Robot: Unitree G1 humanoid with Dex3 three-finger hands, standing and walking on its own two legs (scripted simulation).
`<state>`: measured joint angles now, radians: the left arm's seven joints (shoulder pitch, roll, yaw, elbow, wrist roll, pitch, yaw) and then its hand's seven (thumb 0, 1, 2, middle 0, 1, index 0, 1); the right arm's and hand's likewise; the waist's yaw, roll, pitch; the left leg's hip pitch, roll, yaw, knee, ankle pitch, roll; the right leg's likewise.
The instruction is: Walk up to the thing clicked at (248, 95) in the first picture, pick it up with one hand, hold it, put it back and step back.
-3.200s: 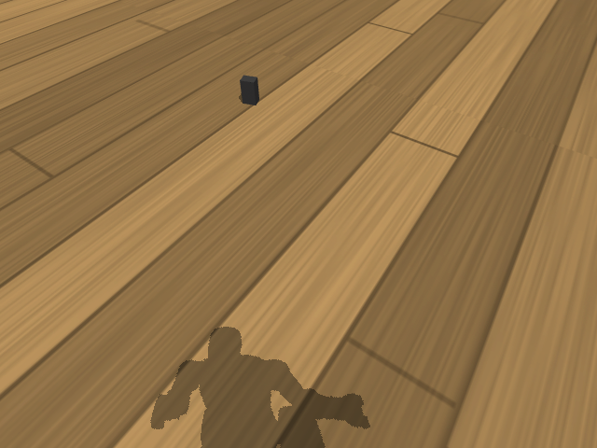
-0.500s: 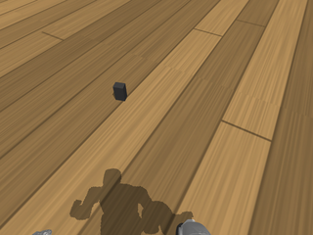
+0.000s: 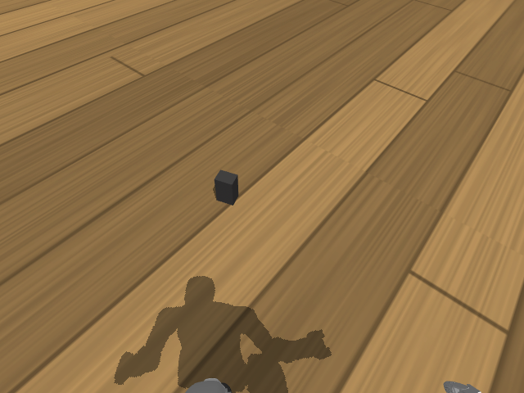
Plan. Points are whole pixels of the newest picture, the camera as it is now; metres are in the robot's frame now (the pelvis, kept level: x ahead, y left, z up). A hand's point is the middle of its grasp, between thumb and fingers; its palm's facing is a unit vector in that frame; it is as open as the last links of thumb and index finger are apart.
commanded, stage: walk up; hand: left
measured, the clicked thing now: (226, 187) +1.06 +0.20 -0.68
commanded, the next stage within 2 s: none
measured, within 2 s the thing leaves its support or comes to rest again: neither
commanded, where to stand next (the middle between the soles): +0.73 -0.05 m, yaw -1 degrees
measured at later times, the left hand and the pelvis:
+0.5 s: hand (149, 292) +0.30 +0.23 -0.11, palm faces -0.04 -0.90 -0.42, open 7.4 cm; pelvis +0.21 -0.05 +0.00, yaw -2 degrees
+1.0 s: hand (161, 246) +0.42 +0.25 -0.15, palm faces -0.02 -0.94 -0.33, open 7.4 cm; pelvis +0.40 -0.02 +0.01, yaw +1 degrees
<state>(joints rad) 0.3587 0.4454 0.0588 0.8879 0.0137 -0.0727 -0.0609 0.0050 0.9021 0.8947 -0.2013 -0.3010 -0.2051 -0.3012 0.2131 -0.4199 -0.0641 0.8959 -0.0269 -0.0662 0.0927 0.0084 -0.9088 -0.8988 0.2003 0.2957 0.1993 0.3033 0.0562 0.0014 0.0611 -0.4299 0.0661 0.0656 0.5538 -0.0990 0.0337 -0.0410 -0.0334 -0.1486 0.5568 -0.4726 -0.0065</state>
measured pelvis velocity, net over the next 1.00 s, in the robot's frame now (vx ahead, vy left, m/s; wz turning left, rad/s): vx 0.40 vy -0.02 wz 0.02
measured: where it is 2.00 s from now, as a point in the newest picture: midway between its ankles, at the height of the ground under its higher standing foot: (275, 270)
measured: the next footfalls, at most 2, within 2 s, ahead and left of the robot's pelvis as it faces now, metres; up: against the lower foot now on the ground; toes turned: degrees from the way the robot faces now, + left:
right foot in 0.42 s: +0.32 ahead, -0.17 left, +0.00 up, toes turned -7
left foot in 0.86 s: +0.50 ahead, +0.08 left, +0.00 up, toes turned +6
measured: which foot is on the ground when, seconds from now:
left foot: down 0.00-0.44, up 0.46-0.84, down 0.86-1.00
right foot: down 0.00-0.02, up 0.04-0.40, down 0.42-0.90, up 0.92-1.00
